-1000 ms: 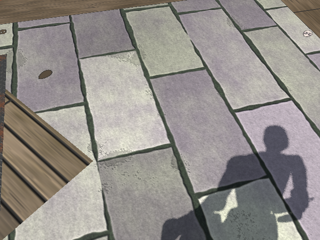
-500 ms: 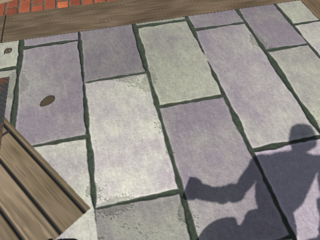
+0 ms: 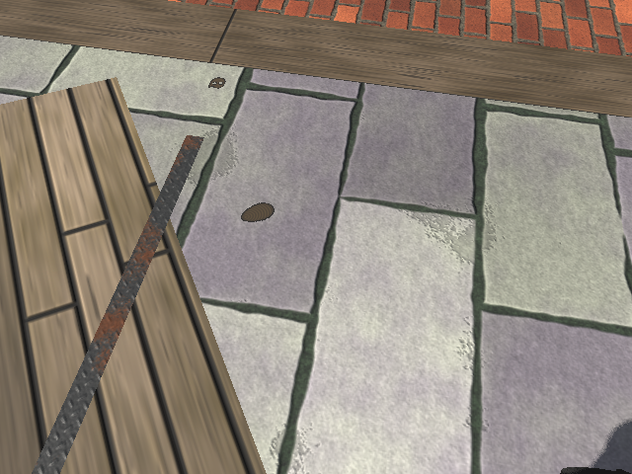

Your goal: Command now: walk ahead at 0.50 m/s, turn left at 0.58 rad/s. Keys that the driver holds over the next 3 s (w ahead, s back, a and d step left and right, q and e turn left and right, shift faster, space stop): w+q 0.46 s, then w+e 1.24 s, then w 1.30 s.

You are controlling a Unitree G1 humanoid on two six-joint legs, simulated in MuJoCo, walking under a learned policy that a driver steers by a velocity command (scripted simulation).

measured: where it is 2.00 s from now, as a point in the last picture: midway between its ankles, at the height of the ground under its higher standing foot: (319, 237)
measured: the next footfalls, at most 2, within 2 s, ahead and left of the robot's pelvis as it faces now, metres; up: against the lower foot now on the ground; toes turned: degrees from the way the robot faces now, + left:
right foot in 0.48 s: +0.48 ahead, -0.06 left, +0.00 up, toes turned +20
left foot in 0.94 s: +0.61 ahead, +0.24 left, +0.00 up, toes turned +7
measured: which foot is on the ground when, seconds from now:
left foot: down 0.00-0.50, up 0.52-0.92, down 0.94-1.00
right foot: up 0.00-0.46, down 0.48-0.94, up 0.96-1.00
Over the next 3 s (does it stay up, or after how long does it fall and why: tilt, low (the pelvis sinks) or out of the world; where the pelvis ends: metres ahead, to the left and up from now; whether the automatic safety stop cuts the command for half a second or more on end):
stays up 1.60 -0.19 0.01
